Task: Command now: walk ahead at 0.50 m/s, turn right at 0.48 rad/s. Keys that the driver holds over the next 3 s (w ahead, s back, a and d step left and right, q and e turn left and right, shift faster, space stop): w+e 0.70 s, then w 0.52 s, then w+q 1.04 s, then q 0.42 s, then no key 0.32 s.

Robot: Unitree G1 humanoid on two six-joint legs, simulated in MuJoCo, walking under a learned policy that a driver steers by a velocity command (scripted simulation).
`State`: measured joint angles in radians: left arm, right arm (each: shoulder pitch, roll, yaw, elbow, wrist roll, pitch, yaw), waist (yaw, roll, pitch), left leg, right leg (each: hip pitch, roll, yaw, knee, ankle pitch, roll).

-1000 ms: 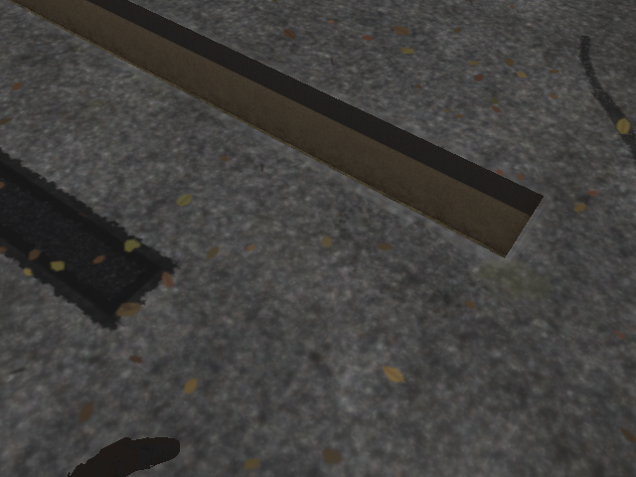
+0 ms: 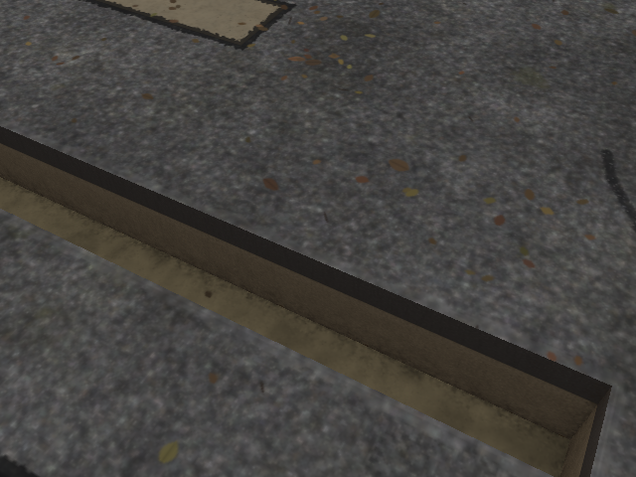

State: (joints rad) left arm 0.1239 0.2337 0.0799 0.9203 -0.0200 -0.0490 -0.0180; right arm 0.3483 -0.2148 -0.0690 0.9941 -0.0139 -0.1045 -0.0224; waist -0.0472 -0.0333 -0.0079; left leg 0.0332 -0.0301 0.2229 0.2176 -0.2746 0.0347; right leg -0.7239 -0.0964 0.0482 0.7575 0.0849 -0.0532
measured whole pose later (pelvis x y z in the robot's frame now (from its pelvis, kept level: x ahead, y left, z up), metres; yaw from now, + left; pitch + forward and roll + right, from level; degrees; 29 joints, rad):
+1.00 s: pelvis +0.54 -0.10 +0.00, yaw -30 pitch +3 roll +1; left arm 0.20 0.30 0.08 0.72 0.00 -0.02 -0.02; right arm 0.35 -0.27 -0.07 0.86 0.00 -0.10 0.04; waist -0.07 -0.03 -0.02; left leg -0.15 -0.01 0.07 0.34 -0.23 0.04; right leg -0.61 -0.09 0.06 0.95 -0.17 -0.03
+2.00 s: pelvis +1.12 -0.39 +0.00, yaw -7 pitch +3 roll +0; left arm 0.07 0.26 -0.02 0.62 0.01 -0.12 -0.02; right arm 0.31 -0.28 -0.05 0.77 0.03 -0.08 0.03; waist -0.09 -0.03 0.04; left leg -0.11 -0.19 -0.24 0.30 -0.20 0.12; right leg -0.68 -0.04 0.08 0.59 0.05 -0.02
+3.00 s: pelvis +1.49 -0.45 -0.01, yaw +22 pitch +2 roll +0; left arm 0.20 0.29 0.03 0.74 0.01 0.01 0.03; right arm 0.16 -0.27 -0.05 0.63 -0.01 0.03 0.00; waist -0.01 -0.01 0.01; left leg -0.41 -0.10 -0.09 0.53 -0.14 0.05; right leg -0.39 -0.05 0.05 0.69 -0.31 0.06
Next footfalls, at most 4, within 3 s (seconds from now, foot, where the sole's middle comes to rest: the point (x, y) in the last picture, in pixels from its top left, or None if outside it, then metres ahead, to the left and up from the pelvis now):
0.16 right None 0.27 -0.13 -0.78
0.66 left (320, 438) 0.60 -0.01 -0.78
1.14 right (445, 473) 0.51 -0.26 -0.78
1.58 left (430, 250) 1.12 -0.33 -0.78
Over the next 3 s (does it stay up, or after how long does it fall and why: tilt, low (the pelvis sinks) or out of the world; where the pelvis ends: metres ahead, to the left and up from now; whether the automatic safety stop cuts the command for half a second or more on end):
stays up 1.49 -0.45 -0.01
